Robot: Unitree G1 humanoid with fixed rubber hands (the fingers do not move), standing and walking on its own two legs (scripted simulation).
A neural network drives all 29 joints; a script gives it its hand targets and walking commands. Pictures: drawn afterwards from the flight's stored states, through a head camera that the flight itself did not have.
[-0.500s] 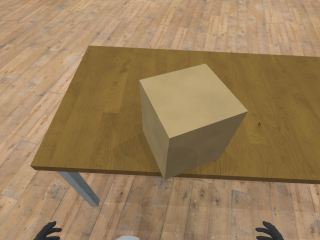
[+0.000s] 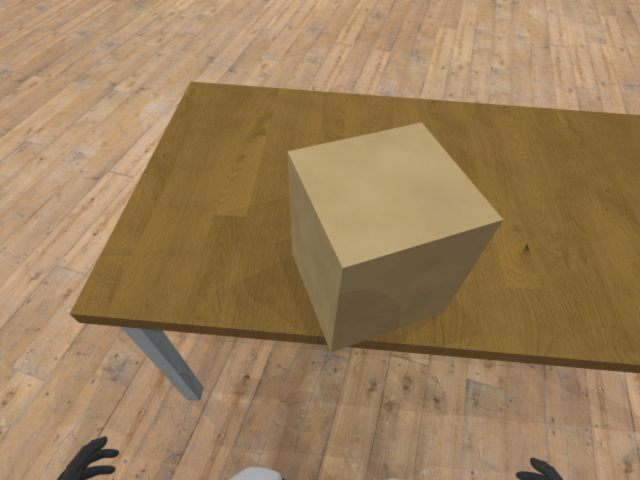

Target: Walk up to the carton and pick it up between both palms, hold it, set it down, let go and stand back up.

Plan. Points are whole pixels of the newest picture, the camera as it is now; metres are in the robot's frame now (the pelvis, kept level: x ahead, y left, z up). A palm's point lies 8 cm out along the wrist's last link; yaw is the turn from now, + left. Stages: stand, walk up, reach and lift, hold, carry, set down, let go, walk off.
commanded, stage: walk up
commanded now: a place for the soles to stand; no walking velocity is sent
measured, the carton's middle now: (374, 241) +0.43 -0.07 -0.01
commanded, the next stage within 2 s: reach and lift in 1.32 s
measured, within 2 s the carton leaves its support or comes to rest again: neither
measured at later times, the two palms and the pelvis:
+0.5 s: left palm out of the picture +0.09 +0.28 -0.11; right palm (570, 477) +0.14 -0.31 -0.10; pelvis +0.03 -0.02 +0.00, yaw +3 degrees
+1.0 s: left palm out of the picture +0.10 +0.28 -0.12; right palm (583, 475) +0.14 -0.34 -0.11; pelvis +0.04 -0.04 -0.01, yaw +5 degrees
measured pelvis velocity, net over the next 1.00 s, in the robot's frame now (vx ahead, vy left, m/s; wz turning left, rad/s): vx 0.04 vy -0.04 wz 0.09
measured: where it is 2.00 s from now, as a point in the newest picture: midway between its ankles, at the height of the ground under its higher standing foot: outside the picture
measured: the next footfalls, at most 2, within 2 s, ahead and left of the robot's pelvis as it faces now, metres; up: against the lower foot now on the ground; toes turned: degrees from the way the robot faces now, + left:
none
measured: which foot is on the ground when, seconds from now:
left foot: down 0.00-1.00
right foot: down 0.00-1.00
